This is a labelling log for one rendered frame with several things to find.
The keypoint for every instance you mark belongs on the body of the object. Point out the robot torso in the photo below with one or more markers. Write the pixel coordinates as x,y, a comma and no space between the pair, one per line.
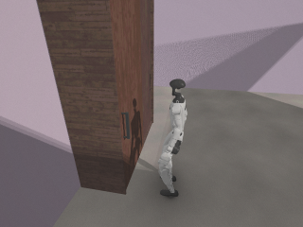
183,115

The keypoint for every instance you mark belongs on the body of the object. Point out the robot left upper arm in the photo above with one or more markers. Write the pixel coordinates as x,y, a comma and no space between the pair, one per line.
177,116

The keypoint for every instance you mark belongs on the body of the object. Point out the robot right thigh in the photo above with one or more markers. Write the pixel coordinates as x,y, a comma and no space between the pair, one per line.
167,139

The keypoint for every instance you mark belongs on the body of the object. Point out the left robot forearm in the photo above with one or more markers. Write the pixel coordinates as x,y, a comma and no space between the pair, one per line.
173,140

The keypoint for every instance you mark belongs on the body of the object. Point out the left robot hand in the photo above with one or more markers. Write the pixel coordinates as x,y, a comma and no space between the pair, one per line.
164,156

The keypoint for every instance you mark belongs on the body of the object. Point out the wardrobe door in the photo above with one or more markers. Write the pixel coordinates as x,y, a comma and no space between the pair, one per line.
145,36
126,31

